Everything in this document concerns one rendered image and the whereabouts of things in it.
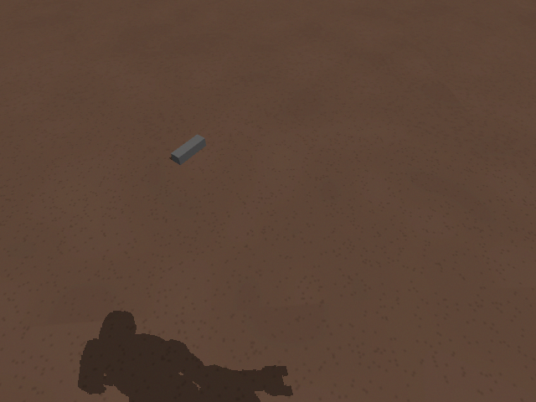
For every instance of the carton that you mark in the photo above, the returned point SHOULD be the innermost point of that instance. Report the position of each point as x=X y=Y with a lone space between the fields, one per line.
x=188 y=149

